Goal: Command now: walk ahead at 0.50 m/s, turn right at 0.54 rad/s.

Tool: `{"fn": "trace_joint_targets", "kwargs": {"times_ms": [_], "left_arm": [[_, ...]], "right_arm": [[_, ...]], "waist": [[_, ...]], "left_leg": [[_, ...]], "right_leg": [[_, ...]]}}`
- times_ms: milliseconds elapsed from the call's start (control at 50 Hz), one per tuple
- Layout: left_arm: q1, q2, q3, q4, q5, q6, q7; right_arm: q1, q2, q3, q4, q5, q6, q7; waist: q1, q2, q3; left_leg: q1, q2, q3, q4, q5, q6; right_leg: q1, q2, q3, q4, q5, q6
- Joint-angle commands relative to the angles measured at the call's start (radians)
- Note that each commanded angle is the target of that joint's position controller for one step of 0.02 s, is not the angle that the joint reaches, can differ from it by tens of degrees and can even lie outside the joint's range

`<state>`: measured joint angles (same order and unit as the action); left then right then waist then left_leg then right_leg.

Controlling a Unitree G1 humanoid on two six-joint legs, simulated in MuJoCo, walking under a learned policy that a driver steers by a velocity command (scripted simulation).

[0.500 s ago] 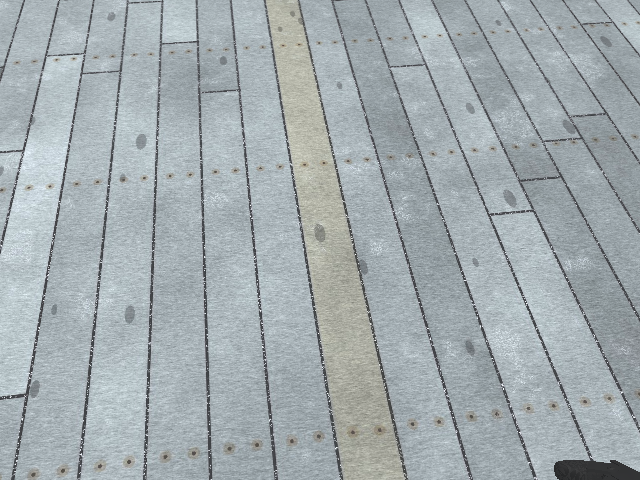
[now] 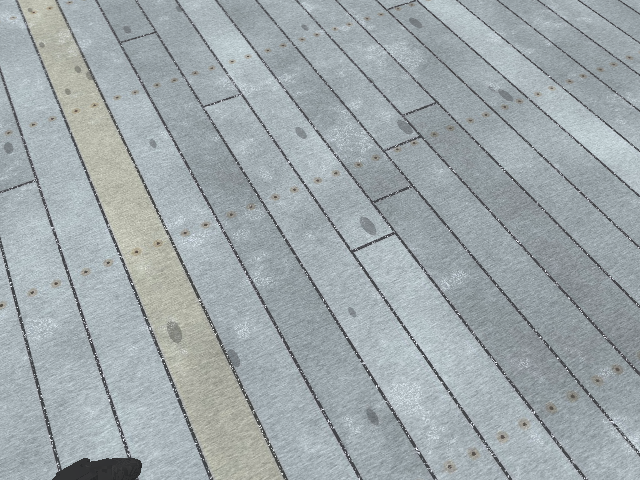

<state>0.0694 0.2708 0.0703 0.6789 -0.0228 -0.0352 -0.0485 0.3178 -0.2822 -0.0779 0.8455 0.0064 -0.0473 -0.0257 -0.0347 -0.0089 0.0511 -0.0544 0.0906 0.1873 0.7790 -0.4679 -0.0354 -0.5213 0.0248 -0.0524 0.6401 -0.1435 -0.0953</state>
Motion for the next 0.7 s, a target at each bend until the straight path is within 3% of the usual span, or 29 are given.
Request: {"fn": "trace_joint_targets", "kwargs": {"times_ms": [20, 40, 60, 80, 100, 160, 200, 260, 320, 360, 400, 420, 440, 460, 480, 500, 520, 540, 560, 580, 620, 700], "left_arm": [[0.345, 0.229, 0.071, -0.003, 0.005, -0.014, 0.016], [0.306, 0.184, 0.058, 0.001, 0.004, -0.022, 0.017], [0.236, 0.16, 0.05, -0.008, -0.001, -0.025, 0.019], [0.179, 0.127, 0.038, -0.024, 0.004, -0.025, 0.022], [0.154, 0.125, 0.035, -0.04, 0.016, -0.026, 0.026], [0.156, 0.145, 0.041, -0.039, 0.011, -0.032, 0.041], [0.184, 0.163, 0.045, -0.027, 0.007, -0.031, 0.053], [0.232, 0.151, 0.04, -0.002, 0.004, -0.028, 0.059], [0.288, 0.156, 0.038, 0.028, 0.001, -0.027, 0.056], [0.31, 0.157, 0.038, 0.041, 0.001, -0.024, 0.057], [0.307, 0.166, 0.042, 0.048, 0.005, -0.018, 0.059], [0.292, 0.166, 0.042, 0.046, 0.005, -0.014, 0.06], [0.279, 0.149, 0.036, 0.041, 0.007, -0.012, 0.059], [0.267, 0.113, 0.019, 0.022, 0.017, -0.013, 0.058], [0.401, 0.052, 0.0, 0.018, 0.003, -0.026, 0.059], [0.398, 0.079, -0.002, 0.023, -0.002, -0.038, 0.057], [0.299, 0.152, 0.016, 0.009, -0.013, -0.041, 0.053], [0.218, 0.15, 0.013, -0.011, -0.007, -0.042, 0.053], [0.174, 0.136, 0.014, -0.024, 0.01, -0.044, 0.052], [0.18, 0.125, 0.017, -0.024, 0.016, -0.042, 0.051], [0.217, 0.092, 0.013, -0.01, 0.013, -0.034, 0.049], [0.122, 0.06, -0.001, -0.038, 0.022, -0.033, 0.052]], "right_arm": [[-0.077, -0.119, -0.004, -0.156, 0.021, -0.084, 0.022], [-0.13, -0.127, -0.003, -0.174, 0.037, -0.099, 0.028], [-0.136, -0.117, -0.003, -0.165, 0.015, -0.105, 0.021], [-0.136, -0.129, -0.012, -0.159, -0.011, -0.098, 0.014], [-0.118, -0.131, -0.016, -0.163, -0.014, -0.086, 0.016], [-0.121, -0.098, -0.01, -0.168, -0.022, -0.058, 0.015], [-0.192, -0.071, 0.003, -0.188, -0.025, -0.053, 0.015], [-0.29, -0.041, 0.019, -0.2, -0.017, -0.06, 0.03], [-0.358, -0.063, 0.016, -0.219, -0.001, -0.069, 0.045], [-0.377, -0.085, 0.01, -0.233, -0.002, -0.076, 0.053], [-0.347, -0.101, 0.003, -0.232, -0.002, -0.081, 0.057], [-0.297, -0.11, -0.004, -0.221, -0.003, -0.084, 0.055], [-0.196, -0.135, -0.019, -0.191, -0.009, -0.087, 0.051], [-0.042, -0.18, -0.033, -0.17, -0.022, -0.09, 0.046], [0.088, -0.264, -0.058, -0.14, -0.031, -0.081, 0.046], [0.124, -0.2, -0.043, -0.115, -0.003, -0.075, 0.056], [0.065, -0.139, -0.024, -0.123, 0.009, -0.069, 0.053], [-0.004, -0.12, -0.013, -0.137, 0.0, -0.06, 0.049], [-0.046, -0.1, -0.004, -0.138, -0.009, -0.055, 0.05], [-0.07, -0.086, 0.004, -0.139, -0.018, -0.058, 0.05], [-0.077, -0.079, 0.007, -0.129, -0.013, -0.063, 0.051], [-0.045, -0.128, -0.005, -0.096, -0.002, -0.062, 0.04]], "waist": [[0.165, -0.115, -0.386], [0.15, -0.087, -0.258], [0.098, 0.004, -0.181], [0.062, 0.011, -0.131], [0.031, -0.028, -0.119], [0.012, -0.017, -0.094], [0.035, -0.031, -0.071], [0.089, -0.065, -0.065], [0.123, -0.077, -0.044], [0.124, -0.078, -0.032], [0.102, -0.1, -0.029], [0.069, -0.108, -0.044], [0.018, -0.093, -0.104], [-0.051, -0.039, -0.24], [-0.039, 0.208, -0.394], [-0.05, 0.294, -0.388], [-0.062, 0.175, -0.232], [-0.045, 0.092, -0.143], [-0.023, 0.054, -0.07], [0.007, 0.079, -0.052], [0.033, 0.111, -0.06], [0.016, 0.077, -0.04]], "left_leg": [[-0.764, -0.09, -0.296, 0.655, -0.081, 0.022], [-0.793, -0.048, -0.28, 0.598, 0.006, 0.045], [-0.739, -0.004, -0.275, 0.498, 0.077, 0.048], [-0.673, 0.02, -0.269, 0.424, 0.121, 0.04], [-0.608, 0.03, -0.276, 0.398, 0.141, 0.029], [-0.566, 0.022, -0.246, 0.261, 0.198, -0.012], [-0.567, 0.005, -0.232, 0.109, 0.328, -0.031], [-0.481, -0.033, -0.215, -0.12, 0.548, -0.028], [-0.473, -0.047, -0.226, -0.211, 0.588, -0.007], [-0.497, -0.05, -0.235, -0.257, 0.525, 0.022], [-0.472, -0.058, -0.228, -0.28, 0.437, 0.053], [-0.404, -0.073, -0.207, -0.308, 0.412, 0.074], [-0.258, -0.088, -0.19, -0.332, 0.427, 0.103], [-0.006, 0.028, -0.302, -0.293, 0.462, 0.167], [0.376, 0.235, -0.698, -0.327, 0.301, 0.329], [0.417, 0.296, -0.952, -0.469, 0.081, 0.356], [0.302, 0.272, -0.854, -0.488, -0.028, 0.31], [0.167, 0.233, -0.729, -0.504, 0.025, 0.278], [0.044, 0.193, -0.644, -0.539, 0.113, 0.271], [-0.029, 0.165, -0.59, -0.56, 0.202, 0.263], [-0.086, 0.125, -0.499, -0.594, 0.322, 0.262], [-0.09, 0.113, -0.38, -0.632, 0.506, 0.272]], "right_leg": [[0.927, -0.34, 0.812, -0.335, -0.148, -0.306], [0.801, -0.306, 0.656, -0.335, -0.092, -0.263], [0.644, -0.259, 0.548, -0.339, -0.005, -0.223], [0.52, -0.229, 0.476, -0.362, 0.087, -0.205], [0.432, -0.218, 0.462, -0.383, 0.158, -0.215], [0.311, -0.175, 0.37, -0.414, 0.253, -0.21], [0.277, -0.145, 0.315, -0.418, 0.265, -0.184], [0.258, -0.107, 0.258, -0.41, 0.168, -0.133], [0.321, -0.153, 0.308, -0.387, 0.087, -0.127], [0.403, -0.192, 0.354, -0.341, 0.092, -0.118], [0.459, -0.22, 0.385, -0.298, 0.165, -0.103], [0.468, -0.211, 0.379, -0.25, 0.264, -0.088], [0.46, -0.161, 0.344, -0.136, 0.405, -0.066], [0.354, -0.105, 0.29, 0.097, 0.343, -0.031], [-0.002, 0.049, 0.18, 0.474, -0.005, 0.056], [-0.188, 0.064, 0.224, 0.61, -0.427, 0.067], [-0.272, 0.002, 0.235, 0.68, -0.364, 0.061], [-0.265, -0.047, 0.185, 0.657, -0.279, 0.058], [-0.246, -0.079, 0.162, 0.591, -0.22, 0.058], [-0.195, -0.111, 0.161, 0.535, -0.176, 0.06], [-0.133, -0.126, 0.14, 0.47, -0.144, 0.072], [-0.167, -0.143, 0.111, 0.257, 0.009, 0.106]]}}
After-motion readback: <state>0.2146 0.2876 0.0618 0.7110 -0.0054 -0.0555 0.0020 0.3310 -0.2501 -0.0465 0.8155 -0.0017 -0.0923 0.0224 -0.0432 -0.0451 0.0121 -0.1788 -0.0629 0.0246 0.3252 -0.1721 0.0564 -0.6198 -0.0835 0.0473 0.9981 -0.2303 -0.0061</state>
